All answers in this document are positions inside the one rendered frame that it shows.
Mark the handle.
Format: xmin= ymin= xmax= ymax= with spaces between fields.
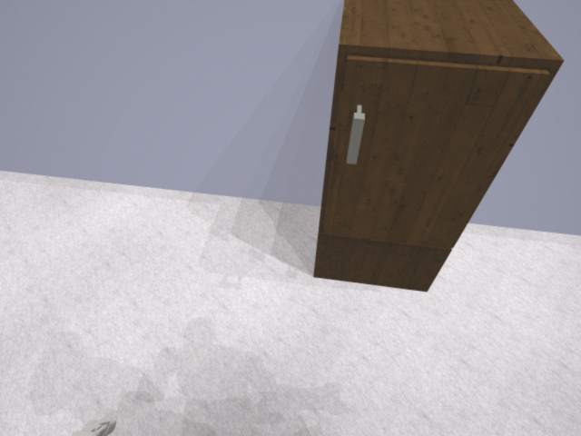
xmin=347 ymin=105 xmax=365 ymax=164

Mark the cupboard door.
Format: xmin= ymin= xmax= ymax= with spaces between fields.
xmin=325 ymin=55 xmax=550 ymax=248

